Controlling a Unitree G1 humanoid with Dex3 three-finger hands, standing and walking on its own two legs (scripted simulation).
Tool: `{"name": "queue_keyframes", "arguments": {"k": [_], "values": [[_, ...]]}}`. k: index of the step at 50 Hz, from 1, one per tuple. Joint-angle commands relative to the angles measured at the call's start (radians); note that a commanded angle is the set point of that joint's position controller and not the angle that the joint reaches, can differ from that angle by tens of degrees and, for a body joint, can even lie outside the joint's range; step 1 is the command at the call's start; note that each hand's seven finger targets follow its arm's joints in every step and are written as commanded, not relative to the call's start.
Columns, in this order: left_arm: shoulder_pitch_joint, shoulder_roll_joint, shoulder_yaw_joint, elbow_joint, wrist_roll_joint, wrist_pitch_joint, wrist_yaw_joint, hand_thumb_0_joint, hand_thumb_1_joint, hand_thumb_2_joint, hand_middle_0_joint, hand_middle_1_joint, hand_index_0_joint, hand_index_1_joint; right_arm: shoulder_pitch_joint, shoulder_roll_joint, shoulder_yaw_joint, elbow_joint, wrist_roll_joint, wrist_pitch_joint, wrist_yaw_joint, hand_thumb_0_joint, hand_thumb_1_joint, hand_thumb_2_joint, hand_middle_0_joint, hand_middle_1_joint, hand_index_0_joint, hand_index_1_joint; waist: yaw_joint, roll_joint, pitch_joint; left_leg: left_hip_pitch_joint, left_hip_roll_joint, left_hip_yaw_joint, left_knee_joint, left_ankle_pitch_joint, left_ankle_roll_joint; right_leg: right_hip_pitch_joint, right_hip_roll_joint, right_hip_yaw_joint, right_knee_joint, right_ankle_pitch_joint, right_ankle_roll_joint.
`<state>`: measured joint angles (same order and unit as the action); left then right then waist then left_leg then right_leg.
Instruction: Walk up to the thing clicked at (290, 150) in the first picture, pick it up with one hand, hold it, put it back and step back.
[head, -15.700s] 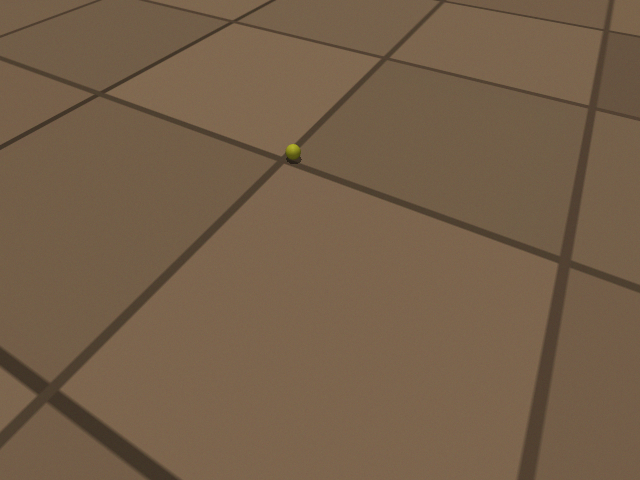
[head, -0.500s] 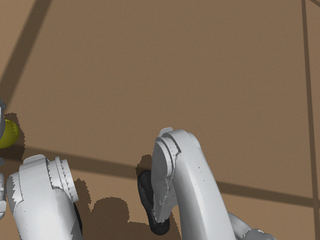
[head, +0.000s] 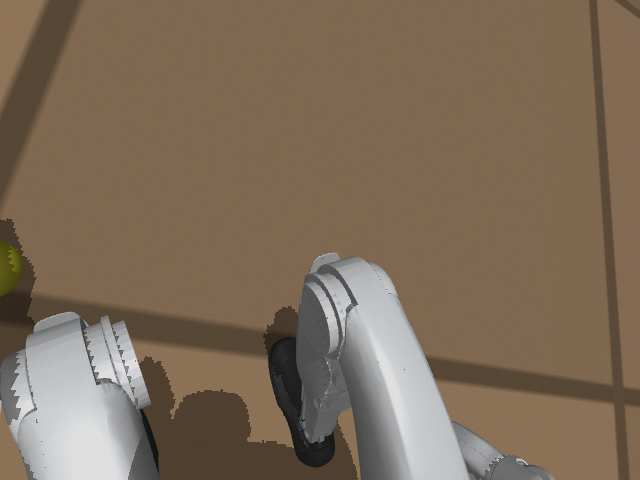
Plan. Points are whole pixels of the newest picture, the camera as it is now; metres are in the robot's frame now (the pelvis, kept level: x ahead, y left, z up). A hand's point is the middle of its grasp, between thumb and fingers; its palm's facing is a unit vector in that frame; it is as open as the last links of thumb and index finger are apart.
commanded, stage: rest palm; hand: left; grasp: from above
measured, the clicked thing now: out of the picture +0.39 +0.30 -0.26
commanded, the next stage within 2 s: close in 0.28 s
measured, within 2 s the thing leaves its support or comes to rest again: neither
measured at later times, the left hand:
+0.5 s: hand out of the picture +0.38 +0.31 -0.25, palm faces -0.45 -0.12 -0.89, open 13.6 cm
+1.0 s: hand out of the picture +0.37 +0.31 -0.25, palm faces -0.46 -0.12 -0.88, open 12.8 cm
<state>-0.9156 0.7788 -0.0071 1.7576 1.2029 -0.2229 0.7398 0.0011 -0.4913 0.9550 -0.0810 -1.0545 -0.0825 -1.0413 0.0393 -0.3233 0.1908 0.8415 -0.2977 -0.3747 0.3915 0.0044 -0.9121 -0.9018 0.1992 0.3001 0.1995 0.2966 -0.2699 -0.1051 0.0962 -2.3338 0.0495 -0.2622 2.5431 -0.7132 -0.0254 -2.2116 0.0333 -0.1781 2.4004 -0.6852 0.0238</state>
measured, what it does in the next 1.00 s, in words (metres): stands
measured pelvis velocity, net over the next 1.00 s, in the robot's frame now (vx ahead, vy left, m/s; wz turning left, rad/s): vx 0.00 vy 0.00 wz -0.01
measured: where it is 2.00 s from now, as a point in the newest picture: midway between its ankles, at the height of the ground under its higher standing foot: (230, 456)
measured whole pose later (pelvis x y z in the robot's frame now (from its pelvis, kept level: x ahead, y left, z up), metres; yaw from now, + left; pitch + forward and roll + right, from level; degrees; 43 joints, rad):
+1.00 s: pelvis +0.00 +0.00 +0.01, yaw +0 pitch +27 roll -13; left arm -0.92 0.78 -0.05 1.74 1.17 -0.21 0.74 0.00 -0.32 0.89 -0.18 -1.04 -0.20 -1.01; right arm 0.04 -0.33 0.21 0.81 -0.29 -0.39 0.39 0.00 -0.90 -0.90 0.20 0.30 0.20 0.30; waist -0.27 -0.12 0.11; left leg -2.32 0.04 -0.28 2.53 -0.71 -0.03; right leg -2.20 0.04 -0.19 2.38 -0.68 0.02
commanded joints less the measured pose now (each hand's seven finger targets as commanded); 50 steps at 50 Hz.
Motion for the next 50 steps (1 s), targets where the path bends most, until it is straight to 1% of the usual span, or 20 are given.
{"name": "queue_keyframes", "arguments": {"k": [1,3,4,7,9,10,15,17,20,22,26,27,30,34,37,39,42,47,49,50], "values": [[-0.171,0.048,0.010,-0.075,-0.010,-0.004,0.049,0.000,-0.486,0.989,-0.075,-1.069,-0.077,-1.064,0.151,-0.295,-0.077,0.000,0.006,-0.010,-0.004,0.000,-0.899,-0.903,0.199,0.300,0.199,0.300,-0.060,0.372,-0.570,0.444,-0.005,0.122,-0.256,0.155,0.020,0.302,0.073,-0.085,-0.231,0.230,-0.042],[-0.197,0.011,-0.013,-0.083,-0.012,-0.008,0.052,0.000,-0.476,1.001,-0.084,-1.076,-0.085,-1.073,0.161,-0.290,-0.076,-0.002,0.001,-0.010,-0.003,0.000,-0.898,-0.903,0.199,0.300,0.199,0.300,-0.081,0.387,-0.576,0.451,-0.006,0.127,-0.254,0.169,0.019,0.320,0.075,-0.084,-0.235,0.247,-0.042],[-0.191,0.051,0.010,-0.093,-0.011,-0.008,0.063,0.000,-0.478,0.987,-0.075,-1.070,-0.079,-1.064,0.162,-0.305,-0.082,0.010,-0.003,-0.007,-0.004,0.000,-0.896,-0.902,0.199,0.300,0.199,0.300,-0.071,0.383,-0.576,0.440,-0.007,0.123,-0.257,0.151,0.020,0.306,0.073,-0.085,-0.242,0.225,-0.042],[-0.195,0.058,0.011,-0.093,0.003,-0.002,0.073,0.000,-0.489,0.973,-0.071,-1.046,-0.073,-1.042,0.165,-0.301,-0.081,0.010,-0.002,-0.004,-0.003,0.000,-0.896,-0.902,0.199,0.300,0.199,0.300,-0.075,0.399,-0.573,0.461,-0.004,0.118,-0.250,0.172,0.016,0.295,0.070,-0.088,-0.225,0.242,-0.042],[-0.205,0.005,-0.020,-0.091,-0.005,0.002,0.072,0.000,-0.474,1.007,-0.083,-1.063,-0.081,-1.062,0.147,-0.293,-0.072,-0.011,-0.002,-0.011,0.000,0.000,-0.896,-0.902,0.200,0.300,0.200,0.300,-0.094,0.399,-0.574,0.480,-0.002,0.104,-0.254,0.180,0.012,0.284,0.067,-0.101,-0.211,0.252,-0.044],[-0.201,0.039,-0.003,-0.094,-0.012,-0.001,0.078,0.000,-0.477,0.987,-0.071,-1.061,-0.074,-1.055,0.149,-0.302,-0.073,0.004,-0.002,-0.011,-0.001,0.000,-0.895,-0.901,0.200,0.300,0.200,0.300,-0.085,0.412,-0.566,0.474,-0.002,0.107,-0.263,0.168,0.012,0.290,0.070,-0.097,-0.221,0.240,-0.044],[-0.219,0.039,-0.007,-0.084,-0.015,0.016,0.076,0.000,-0.473,0.979,-0.075,-1.071,-0.080,-1.063,0.152,-0.306,-0.072,-0.007,-0.003,-0.014,-0.002,0.000,-0.897,-0.902,0.199,0.300,0.200,0.300,-0.097,0.407,-0.545,0.459,-0.004,0.116,-0.262,0.145,0.013,0.301,0.069,-0.089,-0.237,0.222,-0.044],[-0.199,0.070,0.011,-0.088,-0.023,0.023,0.079,0.000,-0.488,0.986,-0.067,-1.066,-0.070,-1.061,0.152,-0.312,-0.079,0.008,0.001,-0.011,-0.006,0.000,-0.897,-0.903,0.199,0.300,0.200,0.300,-0.084,0.385,-0.543,0.441,-0.003,0.117,-0.260,0.122,0.014,0.300,0.070,-0.082,-0.244,0.199,-0.043],[-0.224,0.006,-0.026,-0.091,-0.022,0.025,0.058,0.000,-0.445,0.976,-0.089,-1.076,-0.100,-1.064,0.150,-0.294,-0.073,-0.006,-0.002,-0.018,-0.001,0.000,-0.887,-0.897,0.200,0.300,0.200,0.300,-0.099,0.399,-0.551,0.455,-0.004,0.114,-0.255,0.143,0.014,0.286,0.068,-0.091,-0.231,0.222,-0.043],[-0.224,0.038,-0.009,-0.097,-0.033,0.024,0.053,0.000,-0.440,0.954,-0.091,-1.069,-0.105,-1.054,0.160,-0.312,-0.079,0.001,0.004,-0.019,0.000,0.000,-0.888,-0.897,0.200,0.300,0.200,0.300,-0.098,0.402,-0.549,0.458,-0.005,0.110,-0.260,0.144,0.015,0.294,0.068,-0.087,-0.232,0.225,-0.044],[-0.207,0.010,-0.033,-0.073,-0.033,0.023,0.050,0.000,-0.424,0.936,-0.105,-1.059,-0.119,-1.043,0.162,-0.305,-0.069,-0.006,0.006,-0.018,-0.003,0.000,-0.888,-0.897,0.200,0.300,0.200,0.300,-0.097,0.383,-0.576,0.463,-0.004,0.117,-0.254,0.179,0.018,0.325,0.077,-0.089,-0.247,0.267,-0.038],[-0.206,0.053,-0.007,-0.081,-0.031,0.022,0.053,0.000,-0.410,0.925,-0.107,-1.068,-0.126,-1.047,0.165,-0.313,-0.072,0.000,0.010,-0.018,-0.002,0.000,-0.890,-0.898,0.200,0.300,0.200,0.300,-0.083,0.396,-0.566,0.463,-0.004,0.115,-0.256,0.167,0.015,0.309,0.074,-0.089,-0.237,0.252,-0.040],[-0.213,-0.005,-0.037,-0.058,-0.025,0.026,0.045,0.000,-0.407,0.927,-0.110,-1.064,-0.128,-1.045,0.158,-0.302,-0.065,-0.011,0.004,-0.020,0.002,0.000,-0.889,-0.897,0.200,0.300,0.200,0.300,-0.099,0.413,-0.570,0.481,-0.003,0.108,-0.261,0.188,0.012,0.308,0.075,-0.101,-0.224,0.278,-0.042],[-0.222,0.024,-0.025,-0.085,-0.030,0.023,0.053,0.000,-0.379,0.907,-0.126,-1.055,-0.148,-1.032,0.168,-0.313,-0.064,-0.016,0.010,-0.020,-0.002,0.000,-0.888,-0.897,0.200,0.300,0.200,0.300,-0.092,0.413,-0.562,0.474,-0.003,0.109,-0.268,0.183,0.012,0.306,0.078,-0.100,-0.233,0.269,-0.042],[-0.207,-0.009,-0.051,-0.065,-0.045,0.028,0.042,0.000,-0.363,0.896,-0.137,-1.056,-0.160,-1.031,0.153,-0.308,-0.057,-0.033,0.009,-0.027,0.002,0.000,-0.889,-0.897,0.200,0.300,0.200,0.300,-0.106,0.368,-0.525,0.440,-0.007,0.113,-0.259,0.139,0.016,0.297,0.071,-0.099,-0.246,0.232,-0.037],[-0.209,0.033,-0.031,-0.089,-0.051,0.022,0.044,0.000,-0.361,0.862,-0.133,-1.051,-0.162,-1.020,0.159,-0.318,-0.061,-0.031,0.013,-0.028,-0.004,0.000,-0.891,-0.898,0.200,0.300,0.200,0.300,-0.092,0.363,-0.518,0.424,-0.008,0.118,-0.265,0.114,0.019,0.297,0.073,-0.090,-0.262,0.199,-0.038],[-0.204,-0.010,-0.052,-0.095,-0.049,0.022,0.034,0.000,-0.346,0.873,-0.152,-1.033,-0.175,-1.008,0.163,-0.304,-0.060,-0.032,0.009,-0.033,-0.001,0.000,-0.890,-0.897,0.200,0.300,0.200,0.300,-0.099,0.368,-0.544,0.443,-0.009,0.118,-0.262,0.135,0.016,0.307,0.074,-0.089,-0.256,0.223,-0.039],[-0.203,-0.015,-0.055,-0.086,-0.050,0.017,0.039,0.000,-0.280,0.915,-0.212,-1.031,-0.228,-1.013,0.170,-0.308,-0.061,-0.029,0.013,-0.033,-0.003,0.000,-0.890,-0.898,0.200,0.300,0.200,0.300,-0.100,0.382,-0.558,0.469,-0.006,0.110,-0.268,0.165,0.013,0.316,0.077,-0.096,-0.248,0.254,-0.041],[-0.220,0.019,-0.032,-0.108,-0.044,0.009,0.053,0.000,-0.279,0.914,-0.214,-1.027,-0.230,-1.010,0.173,-0.313,-0.062,-0.016,0.012,-0.028,-0.004,0.000,-0.890,-0.898,0.200,0.300,0.200,0.300,-0.087,0.410,-0.575,0.488,-0.005,0.107,-0.273,0.175,0.009,0.319,0.078,-0.095,-0.243,0.260,-0.045],[-0.216,-0.017,-0.055,-0.096,-0.039,0.011,0.056,0.000,-0.260,0.880,-0.213,-1.033,-0.238,-1.007,0.163,-0.307,-0.060,-0.022,0.009,-0.030,-0.002,0.000,-0.891,-0.897,0.200,0.300,0.200,0.300,-0.098,0.410,-0.576,0.485,-0.005,0.107,-0.275,0.182,0.009,0.327,0.079,-0.098,-0.244,0.268,-0.045]]}}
